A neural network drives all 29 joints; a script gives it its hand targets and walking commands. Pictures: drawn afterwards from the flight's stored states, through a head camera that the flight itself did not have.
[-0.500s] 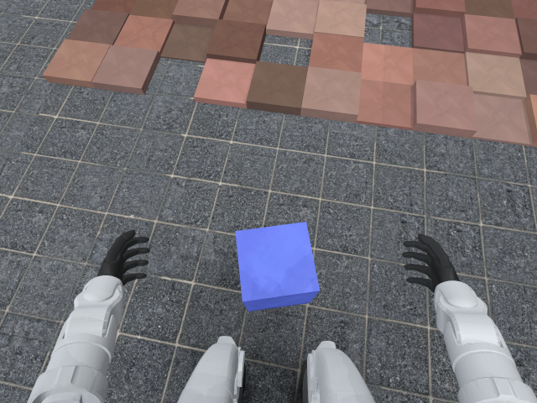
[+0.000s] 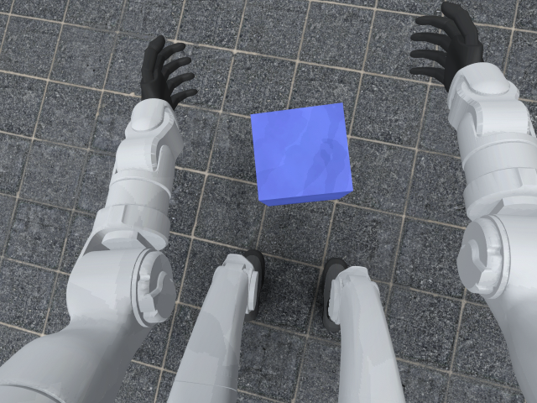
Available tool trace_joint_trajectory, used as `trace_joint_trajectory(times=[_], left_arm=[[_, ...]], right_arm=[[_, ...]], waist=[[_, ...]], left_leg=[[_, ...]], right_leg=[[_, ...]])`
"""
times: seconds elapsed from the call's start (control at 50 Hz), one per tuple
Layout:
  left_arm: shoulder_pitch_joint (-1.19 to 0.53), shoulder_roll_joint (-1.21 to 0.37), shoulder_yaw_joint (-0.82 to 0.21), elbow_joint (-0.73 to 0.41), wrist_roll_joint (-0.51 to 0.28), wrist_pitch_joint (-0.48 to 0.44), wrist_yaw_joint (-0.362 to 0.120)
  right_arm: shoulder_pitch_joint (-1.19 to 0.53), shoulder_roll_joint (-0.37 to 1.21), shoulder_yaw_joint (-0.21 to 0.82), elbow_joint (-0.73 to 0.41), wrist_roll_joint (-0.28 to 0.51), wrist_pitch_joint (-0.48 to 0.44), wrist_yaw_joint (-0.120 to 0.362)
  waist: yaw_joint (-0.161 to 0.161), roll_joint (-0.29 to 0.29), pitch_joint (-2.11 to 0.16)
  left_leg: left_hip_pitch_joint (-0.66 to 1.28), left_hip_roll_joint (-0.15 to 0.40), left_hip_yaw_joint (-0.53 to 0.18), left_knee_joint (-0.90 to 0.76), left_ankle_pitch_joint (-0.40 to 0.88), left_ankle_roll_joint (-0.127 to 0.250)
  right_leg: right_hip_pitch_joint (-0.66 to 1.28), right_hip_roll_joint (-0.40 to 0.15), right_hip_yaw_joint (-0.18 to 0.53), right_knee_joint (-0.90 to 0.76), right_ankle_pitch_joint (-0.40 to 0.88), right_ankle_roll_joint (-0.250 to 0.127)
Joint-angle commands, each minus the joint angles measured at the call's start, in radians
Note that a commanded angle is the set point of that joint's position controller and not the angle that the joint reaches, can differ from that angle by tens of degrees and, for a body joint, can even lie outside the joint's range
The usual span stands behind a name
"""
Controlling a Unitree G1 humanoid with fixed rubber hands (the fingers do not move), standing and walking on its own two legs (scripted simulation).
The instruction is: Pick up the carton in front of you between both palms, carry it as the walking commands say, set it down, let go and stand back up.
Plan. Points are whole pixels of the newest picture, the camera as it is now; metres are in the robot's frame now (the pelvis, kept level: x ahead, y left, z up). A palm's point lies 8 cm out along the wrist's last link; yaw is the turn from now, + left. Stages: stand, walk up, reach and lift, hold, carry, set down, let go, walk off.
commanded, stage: reach and lift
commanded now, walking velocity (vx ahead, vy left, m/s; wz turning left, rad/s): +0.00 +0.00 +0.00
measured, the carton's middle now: (300, 162) +0.49 +0.02 -0.51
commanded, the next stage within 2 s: none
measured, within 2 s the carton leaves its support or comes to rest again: leaves its support in 1.76 s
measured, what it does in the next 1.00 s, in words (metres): lowers itself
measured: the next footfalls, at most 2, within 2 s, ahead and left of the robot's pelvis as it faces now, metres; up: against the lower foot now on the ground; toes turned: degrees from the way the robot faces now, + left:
none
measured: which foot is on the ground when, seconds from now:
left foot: down 0.00-1.00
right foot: down 0.00-1.00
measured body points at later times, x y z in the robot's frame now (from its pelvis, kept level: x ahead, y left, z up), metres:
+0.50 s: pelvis +0.00 -0.01 -0.15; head +0.34 -0.02 +0.15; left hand +0.48 +0.22 -0.30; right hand +0.54 -0.17 -0.31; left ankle +0.10 +0.13 -0.60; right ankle +0.10 -0.11 -0.60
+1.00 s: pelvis -0.03 +0.00 -0.27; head +0.34 -0.01 -0.02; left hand +0.49 +0.22 -0.44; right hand +0.54 -0.15 -0.47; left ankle +0.10 +0.13 -0.60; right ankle +0.10 -0.11 -0.60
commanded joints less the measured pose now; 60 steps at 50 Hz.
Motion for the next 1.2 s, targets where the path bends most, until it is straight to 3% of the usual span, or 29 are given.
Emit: trace_joint_trajectory(times=[0.0,0.02,0.08,0.1,0.12,0.16,0.18,0.22,0.24,0.3,0.36,0.38,0.4,0.48,0.58,0.6,0.66,0.68,0.76,0.78,0.8,0.88,0.9,0.94,0.96,1.04,1.1,1.14,1.18], left_arm=[[-0.128,0.055,0.076,-0.099,0.074,-0.06,-0.013],[-0.112,0.042,0.099,-0.114,0.082,-0.072,-0.018],[-0.076,0.033,0.093,-0.083,0.078,-0.104,-0.034],[-0.079,0.041,0.093,-0.134,0.093,-0.127,-0.039],[-0.074,0.048,0.082,-0.09,0.084,-0.128,-0.041],[-0.032,0.043,0.065,-0.074,0.068,-0.157,-0.051],[-0.031,0.028,0.054,-0.051,0.061,-0.162,-0.057],[-0.006,0.085,0.087,-0.036,0.06,-0.178,-0.054],[-0.017,0.076,0.043,-0.062,0.038,-0.187,-0.053],[-0.078,0.161,0.041,-0.063,0.0,-0.203,-0.032],[-0.085,0.182,-0.001,-0.076,-0.061,-0.199,-0.027],[-0.109,0.164,-0.067,-0.115,-0.088,-0.193,-0.027],[-0.155,0.19,-0.057,-0.139,-0.124,-0.19,-0.023],[-0.206,0.186,-0.128,-0.041,-0.157,-0.158,-0.005],[-0.331,0.194,-0.152,-0.003,-0.205,-0.15,0.018],[-0.342,0.202,-0.131,0.053,-0.206,-0.147,0.021],[-0.4,0.224,-0.125,0.129,-0.187,-0.156,0.032],[-0.378,0.257,-0.086,0.116,-0.16,-0.166,0.035],[-0.504,0.238,-0.174,0.142,-0.215,-0.186,0.035],[-0.479,0.251,-0.149,0.158,-0.209,-0.195,0.033],[-0.505,0.24,-0.172,0.171,-0.23,-0.195,0.033],[-0.497,0.202,-0.234,0.206,-0.277,-0.207,0.026],[-0.483,0.194,-0.239,0.206,-0.287,-0.207,0.026],[-0.445,0.185,-0.259,0.263,-0.309,-0.208,0.02],[-0.43,0.207,-0.247,0.241,-0.298,-0.214,0.02],[-0.436,0.216,-0.233,0.217,-0.305,-0.228,0.03],[-0.398,0.22,-0.224,0.276,-0.296,-0.229,0.034],[-0.422,0.18,-0.255,0.253,-0.321,-0.228,0.029],[-0.452,0.182,-0.261,0.223,-0.305,-0.228,0.031]], right_arm=[[-0.226,-0.087,-0.085,-0.045,-0.08,-0.053,-0.001],[-0.23,-0.085,-0.076,-0.043,-0.089,-0.062,-0.002],[-0.196,-0.028,-0.07,-0.075,-0.091,-0.094,-0.017],[-0.184,-0.016,-0.075,-0.09,-0.1,-0.102,-0.025],[-0.147,-0.024,-0.098,-0.061,-0.112,-0.11,-0.036],[-0.1,0.022,-0.058,-0.084,-0.095,-0.127,-0.048],[-0.076,0.02,-0.082,-0.068,-0.105,-0.129,-0.058],[-0.106,0.023,-0.062,-0.121,-0.074,-0.138,-0.075],[-0.073,0.013,-0.058,-0.14,-0.068,-0.145,-0.083],[-0.157,-0.003,0.029,-0.2,0.027,-0.155,-0.101],[-0.166,-0.046,0.079,-0.239,0.078,-0.143,-0.115],[-0.174,-0.006,0.088,-0.223,0.113,-0.131,-0.115],[-0.242,-0.053,0.095,-0.321,0.104,-0.133,-0.125],[-0.261,-0.127,0.083,-0.152,0.1,-0.113,-0.133],[-0.366,-0.135,0.12,-0.075,0.155,-0.118,-0.134],[-0.414,-0.14,0.154,-0.042,0.174,-0.117,-0.137],[-0.458,-0.153,0.172,0.044,0.195,-0.127,-0.136],[-0.475,-0.157,0.199,0.04,0.205,-0.129,-0.139],[-0.544,-0.157,0.221,0.061,0.24,-0.154,-0.14],[-0.55,-0.199,0.204,0.077,0.227,-0.162,-0.145],[-0.581,-0.193,0.216,0.042,0.237,-0.169,-0.145],[-0.52,-0.19,0.233,0.076,0.249,-0.187,-0.148],[-0.48,-0.192,0.223,0.071,0.24,-0.195,-0.15],[-0.461,-0.164,0.261,0.054,0.241,-0.201,-0.152],[-0.462,-0.186,0.237,0.057,0.238,-0.203,-0.155],[-0.471,-0.18,0.229,0.007,0.229,-0.209,-0.156],[-0.471,-0.133,0.256,0.014,0.246,-0.195,-0.154],[-0.487,-0.088,0.279,-0.003,0.263,-0.195,-0.151],[-0.483,-0.078,0.264,0.016,0.25,-0.188,-0.149]], waist=[[0.009,-0.107,-0.966],[0.038,-0.109,-0.969],[-0.004,-0.167,-0.961],[0.015,-0.132,-0.997],[-0.041,-0.153,-0.972],[-0.017,-0.157,-0.97],[-0.048,-0.124,-0.962],[0.002,-0.136,-1.006],[-0.033,-0.129,-1.044],[0.033,-0.146,-1.095],[0.023,-0.154,-1.197],[0.006,-0.122,-1.189],[-0.006,-0.186,-1.242],[-0.055,-0.096,-1.114],[-0.045,-0.079,-1.046],[0.007,-0.097,-1.004],[0.004,-0.08,-0.924],[0.043,-0.11,-0.902],[-0.015,-0.111,-0.917],[0.033,-0.095,-0.9],[-0.006,-0.112,-0.915],[-0.033,-0.091,-0.944],[-0.074,-0.074,-0.956],[-0.07,-0.129,-0.958],[-0.04,-0.093,-0.941],[-0.061,-0.119,-0.939],[-0.02,-0.137,-0.91],[-0.047,-0.179,-0.876],[-0.032,-0.11,-0.85]], left_leg=[[0.348,-0.071,0.053,-0.076,0.122,-0.042],[0.293,-0.076,0.068,-0.052,0.155,-0.044],[0.17,-0.077,0.058,0.027,0.177,-0.042],[0.121,-0.082,0.062,0.052,0.207,-0.044],[0.096,-0.081,0.04,0.085,0.21,-0.039],[0.024,-0.087,0.049,0.136,0.272,-0.046],[-0.029,-0.083,0.047,0.17,0.242,-0.051],[-0.078,-0.083,0.051,0.217,0.26,-0.042],[-0.094,-0.09,0.043,0.242,0.297,-0.041],[-0.139,-0.085,0.053,0.348,0.288,-0.034],[-0.205,-0.076,0.073,0.426,0.255,-0.038],[-0.223,-0.08,0.067,0.434,0.23,-0.038],[-0.198,-0.07,0.068,0.489,0.24,-0.036],[-0.211,-0.062,0.071,0.56,0.108,-0.055],[-0.178,-0.046,0.07,0.65,-0.002,-0.054],[-0.208,-0.05,0.077,0.659,-0.02,-0.051],[-0.256,-0.031,0.067,0.69,-0.081,-0.045],[-0.246,-0.03,0.069,0.722,-0.07,-0.035],[-0.215,-0.028,0.04,0.762,-0.011,-0.027],[-0.218,-0.03,0.053,0.784,-0.005,-0.034],[-0.196,-0.029,0.042,0.793,0.013,-0.032],[-0.143,-0.036,0.03,0.834,0.094,-0.038],[-0.127,-0.046,0.02,0.836,0.098,-0.038],[-0.188,-0.048,0.021,0.834,0.094,-0.041],[-0.184,-0.056,0.033,0.845,0.096,-0.045],[-0.236,-0.074,0.044,0.854,0.105,-0.043],[-0.273,-0.062,0.046,0.851,0.071,-0.033],[-0.325,-0.069,0.058,0.849,0.061,-0.037],[-0.301,-0.069,0.059,0.831,0.03,-0.04]], right_leg=[[0.464,0.062,-0.019,-0.073,0.101,0.027],[0.473,0.054,0.003,-0.055,0.133,0.018],[0.434,0.061,0.001,0.021,0.22,0.02],[0.454,0.056,0.014,0.055,0.286,0.017],[0.416,0.057,0.004,0.089,0.306,0.025],[0.355,0.053,0.012,0.153,0.383,0.017],[0.346,0.043,0.026,0.164,0.392,0.019],[0.331,0.043,0.036,0.225,0.411,0.026],[0.33,0.054,0.028,0.267,0.448,0.022],[0.262,0.044,0.044,0.355,0.416,0.024],[0.352,0.034,0.061,0.433,0.461,0.022],[0.354,0.045,0.03,0.463,0.413,0.027],[0.344,0.037,0.038,0.468,0.395,0.033],[0.113,0.045,-0.008,0.55,0.144,0.016],[-0.02,0.026,-0.016,0.618,-0.035,0.013],[-0.014,0.02,0.002,0.63,-0.057,0.014],[-0.066,0.012,0.011,0.662,-0.132,0.006],[-0.082,0.001,0.031,0.677,-0.141,0.009],[-0.11,0.001,0.012,0.737,-0.063,0.005],[-0.122,-0.005,0.034,0.741,-0.08,-0.004],[-0.109,0.0,0.017,0.762,-0.053,0.006],[-0.128,-0.01,0.023,0.799,0.021,0.001],[-0.131,-0.013,0.004,0.822,0.029,-0.002],[-0.067,-0.021,0.0,0.832,0.062,0.006],[-0.083,-0.022,0.017,0.821,0.052,0.003],[-0.047,-0.006,0.017,0.835,0.089,0.005],[-0.026,-0.014,0.018,0.837,0.07,0.017],[-0.019,-0.01,0.012,0.83,0.076,0.021],[-0.084,-0.006,0.022,0.813,0.012,0.007]])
